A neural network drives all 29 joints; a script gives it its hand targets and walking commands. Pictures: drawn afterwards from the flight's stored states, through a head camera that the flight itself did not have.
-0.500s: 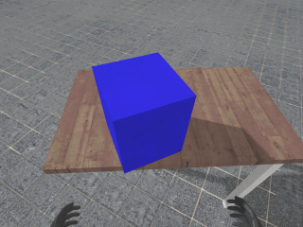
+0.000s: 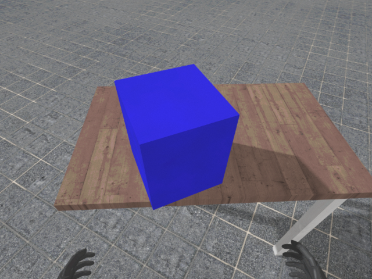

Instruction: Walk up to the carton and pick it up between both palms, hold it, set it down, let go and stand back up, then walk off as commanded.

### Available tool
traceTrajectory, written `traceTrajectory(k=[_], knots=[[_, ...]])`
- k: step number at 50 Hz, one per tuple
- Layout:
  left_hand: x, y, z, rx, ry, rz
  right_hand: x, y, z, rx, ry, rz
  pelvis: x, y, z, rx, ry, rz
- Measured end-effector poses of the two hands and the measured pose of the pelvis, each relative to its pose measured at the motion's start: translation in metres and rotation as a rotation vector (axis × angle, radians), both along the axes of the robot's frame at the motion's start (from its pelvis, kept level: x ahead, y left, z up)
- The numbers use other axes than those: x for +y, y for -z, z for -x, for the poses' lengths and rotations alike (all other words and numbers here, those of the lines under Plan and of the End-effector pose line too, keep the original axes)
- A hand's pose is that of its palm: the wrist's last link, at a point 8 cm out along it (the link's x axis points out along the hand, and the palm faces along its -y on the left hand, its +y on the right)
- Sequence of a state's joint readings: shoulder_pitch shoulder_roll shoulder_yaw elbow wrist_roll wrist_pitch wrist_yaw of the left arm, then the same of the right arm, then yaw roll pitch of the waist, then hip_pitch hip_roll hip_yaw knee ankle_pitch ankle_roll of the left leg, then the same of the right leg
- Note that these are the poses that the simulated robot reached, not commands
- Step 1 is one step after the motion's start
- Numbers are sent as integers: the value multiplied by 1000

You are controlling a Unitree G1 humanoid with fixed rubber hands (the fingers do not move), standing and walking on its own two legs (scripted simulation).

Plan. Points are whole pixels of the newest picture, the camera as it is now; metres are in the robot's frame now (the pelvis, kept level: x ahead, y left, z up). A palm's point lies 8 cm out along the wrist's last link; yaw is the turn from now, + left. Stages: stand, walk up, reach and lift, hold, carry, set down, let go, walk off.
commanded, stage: stand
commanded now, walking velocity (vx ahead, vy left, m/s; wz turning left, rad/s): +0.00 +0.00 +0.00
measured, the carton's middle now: (173, 137) +0.45 +0.03 +0.06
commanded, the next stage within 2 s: walk up in 0.28 s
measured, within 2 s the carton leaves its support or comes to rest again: neither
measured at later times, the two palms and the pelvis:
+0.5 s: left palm out of the picture +0.14 +0.26 -0.07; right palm out of the picture +0.14 -0.27 -0.07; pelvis -0.01 +0.00 +0.00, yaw +0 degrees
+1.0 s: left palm out of the picture +0.12 +0.28 -0.07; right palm out of the picture +0.12 -0.27 -0.07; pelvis -0.02 +0.01 +0.00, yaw +0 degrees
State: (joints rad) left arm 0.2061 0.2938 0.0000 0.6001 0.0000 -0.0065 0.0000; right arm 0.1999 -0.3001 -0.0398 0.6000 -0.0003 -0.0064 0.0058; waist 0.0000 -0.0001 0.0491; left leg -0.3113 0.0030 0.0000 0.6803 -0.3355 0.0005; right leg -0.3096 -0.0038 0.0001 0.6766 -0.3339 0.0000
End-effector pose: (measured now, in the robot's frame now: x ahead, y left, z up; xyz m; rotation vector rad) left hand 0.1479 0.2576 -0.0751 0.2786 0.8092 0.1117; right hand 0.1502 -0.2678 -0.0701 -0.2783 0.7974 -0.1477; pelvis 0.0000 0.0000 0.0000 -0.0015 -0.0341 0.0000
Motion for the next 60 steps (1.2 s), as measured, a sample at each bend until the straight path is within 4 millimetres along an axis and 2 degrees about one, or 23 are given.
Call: traceTrajectory(k=[25, 34, 60], knots=[[6, -2, 6, -9, 4, -12, -4, -4, 6, -9, -11, 17, 1, 0, 7, -10, 0, 2], [14, -4, 12, -9, 7, -29, -7, -2, 17, 18, -12, 36, 3, 0, 12, -19, -1, 4], [29, 3, 29, 37, -4, -29, 1, -5, 28, 36, -18, 50, 13, -3, 21, -24, -1, 16]])
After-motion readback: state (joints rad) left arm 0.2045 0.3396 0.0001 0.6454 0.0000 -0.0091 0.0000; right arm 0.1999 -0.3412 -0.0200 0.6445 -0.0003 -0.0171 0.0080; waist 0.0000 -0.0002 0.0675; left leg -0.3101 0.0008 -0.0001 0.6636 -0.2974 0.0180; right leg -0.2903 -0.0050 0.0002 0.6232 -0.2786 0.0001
